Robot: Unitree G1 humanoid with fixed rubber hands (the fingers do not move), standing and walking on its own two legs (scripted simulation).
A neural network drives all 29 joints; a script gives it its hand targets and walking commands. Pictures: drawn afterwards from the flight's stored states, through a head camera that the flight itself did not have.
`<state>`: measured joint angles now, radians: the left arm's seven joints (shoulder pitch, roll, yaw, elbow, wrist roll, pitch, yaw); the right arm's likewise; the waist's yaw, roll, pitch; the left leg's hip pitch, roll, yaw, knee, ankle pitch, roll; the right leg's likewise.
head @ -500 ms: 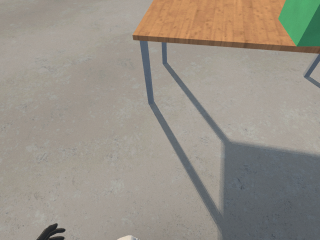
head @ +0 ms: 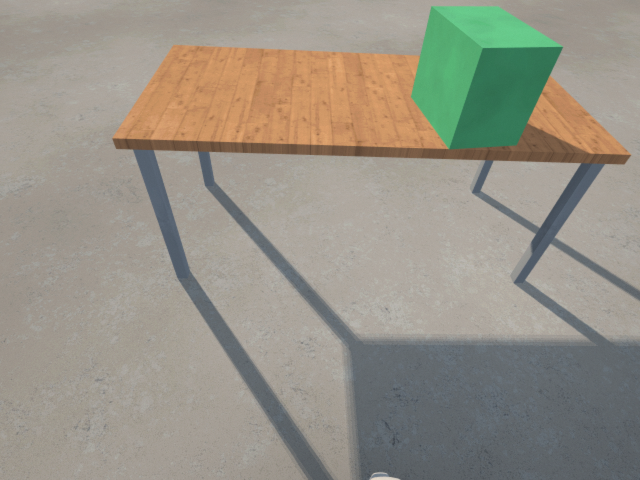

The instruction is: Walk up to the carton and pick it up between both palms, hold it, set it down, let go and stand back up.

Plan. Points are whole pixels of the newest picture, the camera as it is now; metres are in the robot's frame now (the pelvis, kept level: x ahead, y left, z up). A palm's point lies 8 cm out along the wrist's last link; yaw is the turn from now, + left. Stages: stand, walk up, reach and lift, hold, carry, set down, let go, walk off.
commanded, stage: walk up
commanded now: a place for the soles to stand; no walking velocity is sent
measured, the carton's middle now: (474, 76) +1.14 -0.49 +0.03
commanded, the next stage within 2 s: none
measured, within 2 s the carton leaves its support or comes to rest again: neither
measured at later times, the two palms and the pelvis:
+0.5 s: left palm (151, 453) +0.22 +0.22 -0.11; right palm (596, 398) +0.26 -0.42 -0.08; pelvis +0.18 -0.10 -0.01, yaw -1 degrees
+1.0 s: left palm (272, 313) +0.41 +0.06 -0.07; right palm out of the picture +0.39 -0.59 -0.10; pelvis +0.33 -0.26 +0.00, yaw -3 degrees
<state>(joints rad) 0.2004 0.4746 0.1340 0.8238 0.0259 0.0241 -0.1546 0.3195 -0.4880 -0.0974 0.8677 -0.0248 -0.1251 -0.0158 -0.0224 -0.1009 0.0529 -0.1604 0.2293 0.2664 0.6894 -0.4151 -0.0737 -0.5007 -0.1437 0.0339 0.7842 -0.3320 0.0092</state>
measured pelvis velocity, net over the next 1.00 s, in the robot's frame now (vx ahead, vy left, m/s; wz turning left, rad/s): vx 0.33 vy -0.26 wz -0.05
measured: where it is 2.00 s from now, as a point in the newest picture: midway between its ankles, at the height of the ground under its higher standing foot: (426, 368)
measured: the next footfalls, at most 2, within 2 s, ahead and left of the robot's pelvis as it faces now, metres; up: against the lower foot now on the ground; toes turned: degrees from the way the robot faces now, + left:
left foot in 0.42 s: +0.29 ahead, +0.03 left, +0.00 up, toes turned +9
right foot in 0.74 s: +0.39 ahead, -0.35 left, +0.00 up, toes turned -10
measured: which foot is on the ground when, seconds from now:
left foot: down 0.00-0.06, up 0.08-0.40, down 0.42-0.78, up 0.80-1.00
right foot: down 0.00-0.44, up 0.46-0.72, down 0.74-1.00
